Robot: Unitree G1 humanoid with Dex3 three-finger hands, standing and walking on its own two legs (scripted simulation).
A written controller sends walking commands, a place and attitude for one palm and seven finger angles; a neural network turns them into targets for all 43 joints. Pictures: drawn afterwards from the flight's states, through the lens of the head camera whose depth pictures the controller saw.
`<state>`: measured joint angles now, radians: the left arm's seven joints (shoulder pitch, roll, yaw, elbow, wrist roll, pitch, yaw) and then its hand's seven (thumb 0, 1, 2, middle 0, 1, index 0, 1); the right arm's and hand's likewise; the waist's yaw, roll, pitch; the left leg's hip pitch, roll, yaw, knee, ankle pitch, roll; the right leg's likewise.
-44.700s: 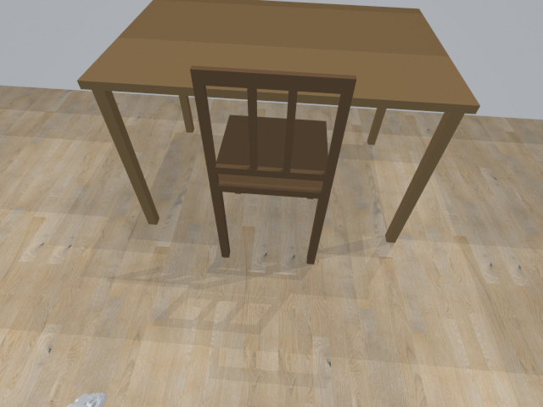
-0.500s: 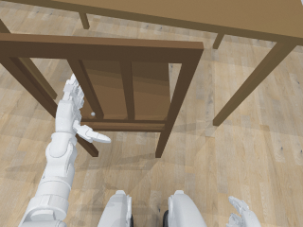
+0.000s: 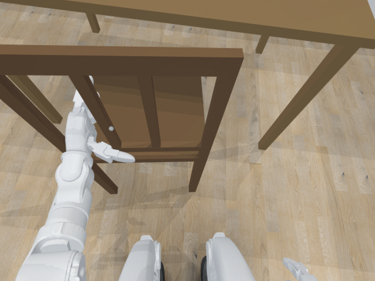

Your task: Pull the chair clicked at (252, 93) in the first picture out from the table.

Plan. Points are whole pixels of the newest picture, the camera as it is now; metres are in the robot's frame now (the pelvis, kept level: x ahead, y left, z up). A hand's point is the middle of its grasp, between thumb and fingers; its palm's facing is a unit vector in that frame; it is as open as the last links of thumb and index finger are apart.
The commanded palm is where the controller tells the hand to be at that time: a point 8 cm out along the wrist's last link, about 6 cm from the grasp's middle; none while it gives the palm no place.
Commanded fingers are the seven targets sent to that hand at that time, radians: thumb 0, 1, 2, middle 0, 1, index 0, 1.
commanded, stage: push the fingers through the gap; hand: left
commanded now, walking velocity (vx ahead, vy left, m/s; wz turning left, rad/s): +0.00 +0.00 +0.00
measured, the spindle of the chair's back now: (102, 117) +0.45 +0.17 +0.02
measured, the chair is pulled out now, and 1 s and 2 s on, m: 0.16 0.16 0.19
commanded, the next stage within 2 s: hook a spindle and tug to test in 0.16 s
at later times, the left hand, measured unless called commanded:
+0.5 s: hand (112, 127) +0.43 +0.15 +0.01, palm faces +0.01 -1.00 -0.04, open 16.3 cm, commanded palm +0.40 +0.20 +0.02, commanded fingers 0.00 -0.50 0.30 -0.29 -0.79 -0.29 -0.79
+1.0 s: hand (113, 128) +0.43 +0.15 +0.02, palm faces +0.02 -1.00 -0.03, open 8.1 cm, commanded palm +0.39 +0.20 +0.02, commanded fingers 0.00 0.79 0.85 -0.50 -1.45 -0.50 -1.45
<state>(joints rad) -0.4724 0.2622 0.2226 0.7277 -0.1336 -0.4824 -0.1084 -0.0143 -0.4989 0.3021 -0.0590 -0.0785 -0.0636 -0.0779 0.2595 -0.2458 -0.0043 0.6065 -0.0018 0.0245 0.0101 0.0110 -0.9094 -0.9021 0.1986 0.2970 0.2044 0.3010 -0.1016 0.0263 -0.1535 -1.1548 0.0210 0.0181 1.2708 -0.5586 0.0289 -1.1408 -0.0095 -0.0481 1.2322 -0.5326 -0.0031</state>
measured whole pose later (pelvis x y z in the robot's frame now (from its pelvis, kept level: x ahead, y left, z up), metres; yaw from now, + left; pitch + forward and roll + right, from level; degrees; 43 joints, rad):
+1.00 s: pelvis +0.00 +0.00 +0.00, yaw +0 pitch +25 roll -2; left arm -0.49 0.25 0.20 0.74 -0.13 -0.48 -0.08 -0.01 0.26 0.63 -0.48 -1.39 -0.46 -1.39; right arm 0.24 -0.25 -0.01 0.60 0.00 0.03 0.01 0.01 -0.91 -0.90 0.20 0.30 0.20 0.30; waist -0.10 0.02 -0.16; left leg -1.16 0.02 0.01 1.28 -0.56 0.03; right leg -1.14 -0.01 -0.05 1.23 -0.53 0.00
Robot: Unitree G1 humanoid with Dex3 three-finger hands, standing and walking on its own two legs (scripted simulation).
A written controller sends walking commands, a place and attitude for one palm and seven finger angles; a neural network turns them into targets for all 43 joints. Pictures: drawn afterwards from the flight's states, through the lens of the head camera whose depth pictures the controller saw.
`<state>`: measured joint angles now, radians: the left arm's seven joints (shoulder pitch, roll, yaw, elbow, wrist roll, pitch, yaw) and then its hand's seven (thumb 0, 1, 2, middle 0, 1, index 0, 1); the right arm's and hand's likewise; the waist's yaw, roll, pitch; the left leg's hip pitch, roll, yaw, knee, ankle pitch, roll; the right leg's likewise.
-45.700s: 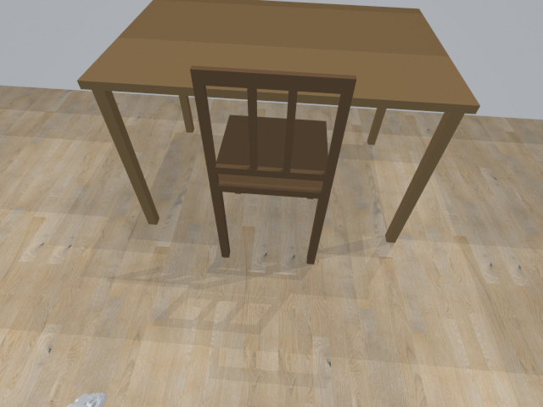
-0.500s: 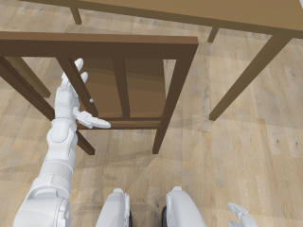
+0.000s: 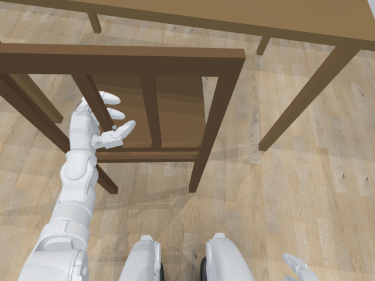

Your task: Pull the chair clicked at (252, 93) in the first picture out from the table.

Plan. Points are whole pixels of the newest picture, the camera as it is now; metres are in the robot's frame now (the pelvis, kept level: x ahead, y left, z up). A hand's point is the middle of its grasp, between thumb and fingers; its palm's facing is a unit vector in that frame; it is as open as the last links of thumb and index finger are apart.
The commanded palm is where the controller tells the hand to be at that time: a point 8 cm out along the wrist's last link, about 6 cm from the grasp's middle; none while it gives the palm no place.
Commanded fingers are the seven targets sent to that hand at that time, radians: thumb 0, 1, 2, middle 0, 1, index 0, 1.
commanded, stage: hook a spindle and tug to test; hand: left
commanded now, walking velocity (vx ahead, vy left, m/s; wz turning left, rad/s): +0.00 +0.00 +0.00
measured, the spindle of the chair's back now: (103, 117) +0.45 +0.17 +0.02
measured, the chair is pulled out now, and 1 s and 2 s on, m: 0.16 0.19 0.30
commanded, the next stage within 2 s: step backward, pulling the chair out in 0.76 s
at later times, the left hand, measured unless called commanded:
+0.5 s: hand (114, 137) +0.40 +0.15 +0.02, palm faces +0.01 -1.00 -0.02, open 5.2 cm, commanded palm +0.37 +0.20 +0.02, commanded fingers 0.00 0.90 0.90 -0.50 -1.45 -0.50 -1.45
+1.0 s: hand (111, 142) +0.39 +0.15 +0.03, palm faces +0.04 -0.99 -0.13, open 5.3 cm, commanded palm +0.36 +0.20 +0.03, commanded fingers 0.00 0.90 0.90 -0.50 -1.45 -0.50 -1.45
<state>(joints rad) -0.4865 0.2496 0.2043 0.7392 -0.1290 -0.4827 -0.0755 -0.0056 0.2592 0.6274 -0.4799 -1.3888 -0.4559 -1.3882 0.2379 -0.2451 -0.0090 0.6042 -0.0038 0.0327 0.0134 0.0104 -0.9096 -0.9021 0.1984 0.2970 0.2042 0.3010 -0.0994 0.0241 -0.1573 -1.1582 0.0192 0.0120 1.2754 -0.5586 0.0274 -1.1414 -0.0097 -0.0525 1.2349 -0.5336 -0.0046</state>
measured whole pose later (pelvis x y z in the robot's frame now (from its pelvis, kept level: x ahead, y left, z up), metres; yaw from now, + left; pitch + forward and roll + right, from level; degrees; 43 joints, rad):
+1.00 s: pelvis +0.02 +0.00 +0.05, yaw +0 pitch +17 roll -1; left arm -0.25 0.22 0.08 0.51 -0.09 -0.22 0.06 0.03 0.71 0.79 -0.41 -1.35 -0.46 -1.45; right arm 0.20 -0.20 0.00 0.54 0.05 0.12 -0.07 0.01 -0.91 -0.90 0.20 0.30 0.20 0.30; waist -0.07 0.02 -0.04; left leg -0.83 0.01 0.03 1.02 -0.49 0.03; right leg -0.83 -0.01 -0.03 1.00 -0.47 0.01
